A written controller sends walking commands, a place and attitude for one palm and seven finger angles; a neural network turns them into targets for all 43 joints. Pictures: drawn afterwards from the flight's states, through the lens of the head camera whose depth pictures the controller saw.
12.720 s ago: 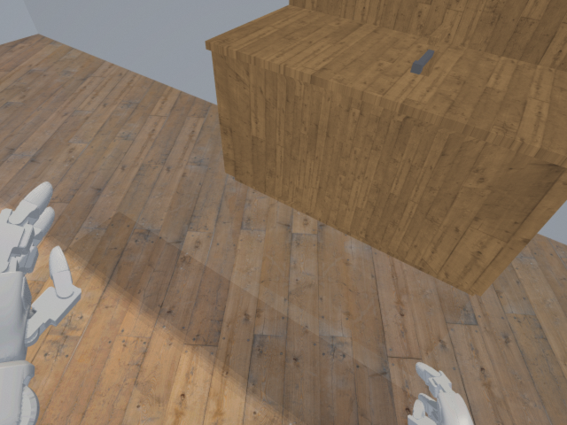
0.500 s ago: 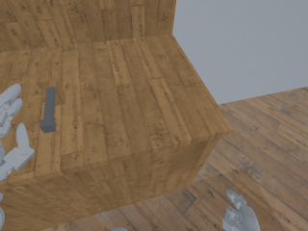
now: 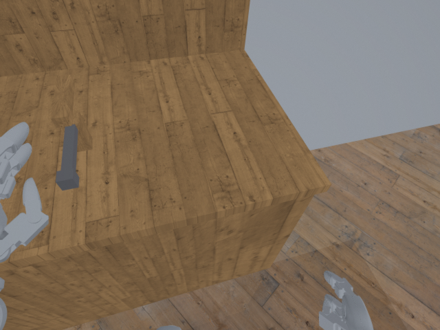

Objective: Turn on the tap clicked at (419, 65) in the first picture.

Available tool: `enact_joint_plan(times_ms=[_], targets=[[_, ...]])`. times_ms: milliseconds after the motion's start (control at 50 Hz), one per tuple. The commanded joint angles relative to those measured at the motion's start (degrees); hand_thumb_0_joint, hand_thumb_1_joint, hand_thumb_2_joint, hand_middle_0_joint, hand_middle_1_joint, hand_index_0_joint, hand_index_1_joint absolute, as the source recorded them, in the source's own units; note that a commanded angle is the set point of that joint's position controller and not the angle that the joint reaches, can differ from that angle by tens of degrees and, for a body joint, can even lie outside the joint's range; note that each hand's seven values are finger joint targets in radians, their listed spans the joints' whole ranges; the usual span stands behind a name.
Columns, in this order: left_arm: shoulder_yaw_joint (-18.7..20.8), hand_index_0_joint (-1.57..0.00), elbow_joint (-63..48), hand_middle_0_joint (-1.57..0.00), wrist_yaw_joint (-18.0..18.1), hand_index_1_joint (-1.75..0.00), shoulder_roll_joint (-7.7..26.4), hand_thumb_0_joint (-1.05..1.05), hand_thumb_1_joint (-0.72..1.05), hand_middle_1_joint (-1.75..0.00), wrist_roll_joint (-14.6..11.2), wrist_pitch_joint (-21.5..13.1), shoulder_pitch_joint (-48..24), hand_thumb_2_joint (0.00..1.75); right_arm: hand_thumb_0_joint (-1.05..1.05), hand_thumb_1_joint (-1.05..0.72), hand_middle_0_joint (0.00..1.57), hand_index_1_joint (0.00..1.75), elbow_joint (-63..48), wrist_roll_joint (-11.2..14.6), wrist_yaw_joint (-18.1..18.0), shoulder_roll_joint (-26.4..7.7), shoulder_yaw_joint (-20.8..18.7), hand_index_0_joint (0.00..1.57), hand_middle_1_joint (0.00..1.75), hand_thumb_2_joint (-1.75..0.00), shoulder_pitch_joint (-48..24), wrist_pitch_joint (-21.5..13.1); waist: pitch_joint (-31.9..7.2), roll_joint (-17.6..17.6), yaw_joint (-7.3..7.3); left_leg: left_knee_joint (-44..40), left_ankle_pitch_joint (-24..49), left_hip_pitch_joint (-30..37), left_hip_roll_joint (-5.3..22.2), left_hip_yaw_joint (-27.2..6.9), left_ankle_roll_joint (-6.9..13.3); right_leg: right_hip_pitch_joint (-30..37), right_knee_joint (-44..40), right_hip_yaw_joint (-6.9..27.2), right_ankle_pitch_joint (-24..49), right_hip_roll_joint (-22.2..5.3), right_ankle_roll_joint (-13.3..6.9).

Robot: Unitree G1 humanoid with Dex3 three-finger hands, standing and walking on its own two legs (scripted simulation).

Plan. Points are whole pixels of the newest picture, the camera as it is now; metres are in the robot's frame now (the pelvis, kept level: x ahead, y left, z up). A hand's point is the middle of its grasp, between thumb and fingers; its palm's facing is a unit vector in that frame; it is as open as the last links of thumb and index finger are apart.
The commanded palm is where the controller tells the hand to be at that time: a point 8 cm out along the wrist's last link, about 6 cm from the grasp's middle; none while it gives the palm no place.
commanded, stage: shuffle to correct the standing spot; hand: left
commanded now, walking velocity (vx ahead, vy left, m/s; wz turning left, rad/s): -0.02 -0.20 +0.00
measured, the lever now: (67, 179) +0.34 +0.30 +0.06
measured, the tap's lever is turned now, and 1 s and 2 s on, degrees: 0 0 0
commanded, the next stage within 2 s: none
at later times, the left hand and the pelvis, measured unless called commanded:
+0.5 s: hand (44, 217) +0.22 +0.24 +0.17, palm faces +0.32 -0.86 -0.41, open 7.4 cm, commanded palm +0.16 +0.28 +0.19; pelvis +0.00 +0.00 +0.00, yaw +0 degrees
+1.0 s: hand (43, 220) +0.21 +0.24 +0.17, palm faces +0.31 -0.85 -0.42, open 7.4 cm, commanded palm +0.15 +0.28 +0.19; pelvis +0.00 +0.00 +0.00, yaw +0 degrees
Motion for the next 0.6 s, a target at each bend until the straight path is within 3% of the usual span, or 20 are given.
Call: enact_joint_plan(times_ms=[0, 100, 160, 180, 240, 260, 340, 380, 420, 460, 480, 540, 580], targets=[[7.0, -0.20, -12.1, -0.20, 1.3, -0.30, 10.0, 0.00, 0.90, -0.30, -0.1, -3.3, -4.3, 0.90, 0.00, -0.90, 0.20, 0.30, -9.1, 0.1, -0.6, -7.3, -3.1, 0.20, 0.30, -0.90, -4.5, -3.1, -8.8, 5.7, -0.26, -5.7, 8.9, 8.3, 4.8, -4.6, 6.2, -2.6, -5.5, 4.9, 13.3, -6.6, 2.1], [7.5, -0.20, -12.6, -0.20, 1.2, -0.30, 10.3, 0.00, 0.90, -0.30, 0.0, -3.4, -2.4, 0.90, 0.00, -0.90, 0.20, 0.30, -9.1, 0.1, -0.4, -7.4, -3.2, 0.20, 0.30, -0.90, -3.8, -3.3, -10.2, 6.8, -0.07, -5.3, 13.2, 8.8, 4.8, -4.3, 6.0, -0.1, -6.5, 3.7, 15.0, -6.4, 2.2], [8.0, -0.20, -11.7, -0.20, 1.2, -0.30, 10.6, 0.00, 0.90, -0.30, -0.2, -3.2, -0.7, 0.90, 0.00, -0.90, 0.20, 0.30, -8.9, 0.5, -0.4, -7.0, -3.1, 0.20, 0.30, -0.90, -3.7, -3.3, -10.1, 4.2, -0.40, -3.4, 11.0, 9.3, 3.3, -2.8, 5.5, -0.8, -7.7, 5.4, 16.4, -7.8, 0.9], [6.8, -0.20, -11.0, -0.20, 1.1, -0.30, 9.3, 0.00, 0.90, -0.30, -0.3, -3.2, -0.7, 0.90, 0.00, -0.90, 0.20, 0.30, -8.5, 0.1, -0.3, -7.0, -2.8, 0.20, 0.30, -0.90, -3.2, -3.0, -9.7, 3.3, -0.64, -2.7, 9.7, 8.4, 2.6, -1.9, 5.4, -1.0, -7.9, 5.6, 16.4, -7.9, 0.9], [7.9, -0.20, -10.0, -0.20, 1.3, -0.30, 10.5, 0.00, 0.90, -0.30, -0.5, -2.9, -2.0, 0.90, 0.00, -0.90, 0.20, 0.30, -8.5, 0.3, -0.4, -6.8, -3.3, 0.20, 0.30, -0.90, -3.3, -3.0, -8.8, -0.6, -0.75, 0.3, 6.3, 7.4, 1.0, -0.4, 4.6, -2.5, -8.7, 8.7, 17.0, -10.4, -0.6], [7.7, -0.20, -10.4, -0.20, 1.5, -0.30, 10.4, 0.00, 0.90, -0.30, -0.7, -2.8, -1.8, 0.90, 0.00, -0.90, 0.20, 0.30, -8.1, 0.4, -0.5, -6.7, -3.0, 0.20, 0.30, -0.90, -3.7, -3.1, -9.0, 0.2, -0.97, 0.4, 7.6, 8.7, 0.7, -0.3, 4.6, -2.9, -8.5, 9.2, 18.6, -10.8, -1.2], [7.5, -0.20, -10.8, -0.20, 1.6, -0.30, 10.2, 0.00, 0.90, -0.30, -0.5, -3.0, -3.7, 0.90, 0.00, -0.90, 0.20, 0.30, -8.3, 0.3, -0.5, -6.9, -3.1, 0.20, 0.30, -0.90, -4.2, -3.0, -7.8, 1.8, -0.73, -1.7, 7.9, 8.4, 1.6, -1.5, 5.1, -3.5, -7.6, 7.7, 16.5, -9.9, -0.2], [6.9, -0.20, -12.2, -0.20, 1.7, -0.30, 9.9, 0.00, 0.90, -0.30, -0.4, -3.2, -2.9, 0.90, 0.00, -0.90, 0.20, 0.30, -8.1, 0.2, -0.6, -7.0, -2.5, 0.20, 0.30, -0.90, -4.3, -2.9, -8.6, 5.6, -0.73, -5.2, 12.1, 10.0, 3.1, -3.6, 6.1, -3.0, -5.2, 4.3, 15.9, -7.7, 1.3], [7.0, -0.20, -12.5, -0.20, 1.5, -0.30, 9.9, 0.00, 0.90, -0.30, 0.0, -3.3, -2.9, 0.90, 0.00, -0.90, 0.20, 0.30, -8.7, 0.1, -0.4, -7.1, -2.7, 0.20, 0.30, -0.90, -4.3, -2.9, -8.5, 7.4, -0.17, -6.9, 13.8, 8.8, 5.6, -5.7, 6.8, -1.6, -5.5, 3.2, 14.2, -5.9, 3.0], [7.4, -0.20, -12.7, -0.20, 1.4, -0.30, 10.4, 0.00, 0.90, -0.30, 0.1, -3.2, -2.5, 0.90, 0.00, -0.90, 0.20, 0.30, -9.1, 0.5, -0.4, -6.9, -2.7, 0.20, 0.30, -0.90, -4.9, -3.2, -8.2, 8.0, -0.08, -6.7, 13.5, 8.9, 5.6, -5.1, 6.4, -0.5, -7.2, 3.6, 14.1, -6.0, 2.9], [6.3, -0.20, -12.1, -0.20, 1.2, -0.30, 9.0, 0.00, 0.90, -0.30, 0.1, -3.4, -2.1, 0.90, 0.00, -0.90, 0.20, 0.30, -8.8, 0.3, -0.2, -7.3, -2.6, 0.20, 0.30, -0.90, -3.9, -3.0, -8.7, 7.3, -0.21, -6.5, 13.0, 8.5, 5.4, -4.9, 6.3, 0.0, -7.3, 3.2, 14.1, -5.6, 2.7], [7.1, -0.20, -11.5, -0.20, 1.0, -0.30, 9.8, 0.00, 0.90, -0.30, 0.0, -3.2, -2.2, 0.90, 0.00, -0.90, 0.20, 0.30, -9.5, 0.5, 0.1, -7.3, -3.4, 0.20, 0.30, -0.90, -3.3, -2.8, -9.8, 3.7, -0.07, -2.6, 11.2, 8.8, 4.4, -2.1, 5.2, -0.6, -8.1, 5.9, 16.8, -7.4, 1.5], [6.0, -0.20, -10.8, -0.20, 1.1, -0.30, 8.8, 0.00, 0.90, -0.30, -0.4, -3.0, -2.0, 0.90, 0.00, -0.90, 0.20, 0.30, -8.8, 0.3, 0.0, -7.2, -2.8, 0.20, 0.30, -0.90, -3.2, -2.7, -9.6, 3.2, -0.74, -2.1, 8.7, 8.9, 3.0, -1.5, 4.9, -2.2, -7.6, 7.0, 17.1, -8.3, 0.3]])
